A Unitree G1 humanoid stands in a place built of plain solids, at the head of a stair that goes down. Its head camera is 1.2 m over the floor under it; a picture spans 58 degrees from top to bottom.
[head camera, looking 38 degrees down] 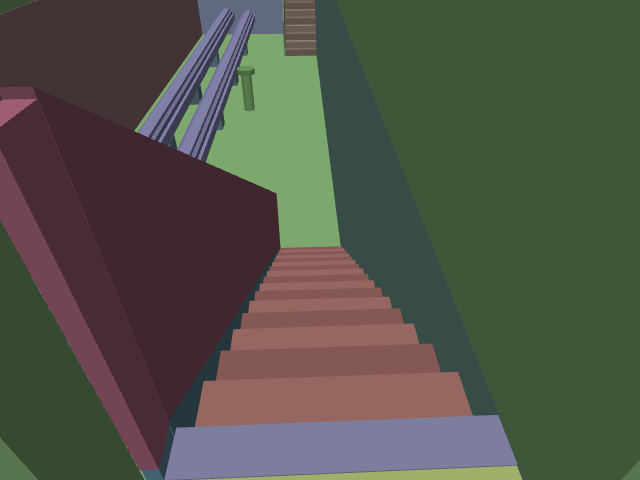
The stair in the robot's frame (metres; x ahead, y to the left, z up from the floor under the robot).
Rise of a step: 0.18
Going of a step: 0.28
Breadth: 0.95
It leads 2 degrees to the left of straight ahead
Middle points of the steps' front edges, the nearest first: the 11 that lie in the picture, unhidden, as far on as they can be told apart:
0.67 -0.06 0.00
0.95 -0.04 -0.18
1.23 -0.03 -0.37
1.51 -0.02 -0.55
1.79 -0.01 -0.73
2.07 0.00 -0.92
2.34 0.01 -1.10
2.62 0.03 -1.29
2.90 0.04 -1.47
3.18 0.05 -1.65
3.46 0.06 -1.84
